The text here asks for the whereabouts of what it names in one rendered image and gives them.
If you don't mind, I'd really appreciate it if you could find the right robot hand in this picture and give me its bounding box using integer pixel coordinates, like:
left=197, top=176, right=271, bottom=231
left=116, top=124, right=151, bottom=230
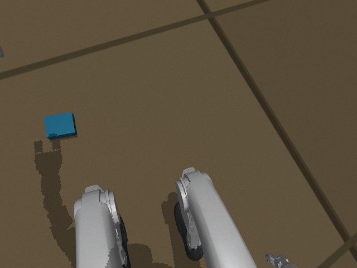
left=265, top=253, right=298, bottom=268

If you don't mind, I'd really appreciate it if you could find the right robot foot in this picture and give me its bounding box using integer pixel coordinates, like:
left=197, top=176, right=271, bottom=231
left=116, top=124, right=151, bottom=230
left=174, top=202, right=204, bottom=261

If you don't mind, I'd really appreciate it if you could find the small box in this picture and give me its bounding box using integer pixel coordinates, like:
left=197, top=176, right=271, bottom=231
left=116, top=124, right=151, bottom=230
left=44, top=112, right=77, bottom=140

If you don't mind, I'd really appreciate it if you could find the left robot foot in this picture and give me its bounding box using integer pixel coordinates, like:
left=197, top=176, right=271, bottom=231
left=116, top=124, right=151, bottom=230
left=119, top=217, right=131, bottom=268

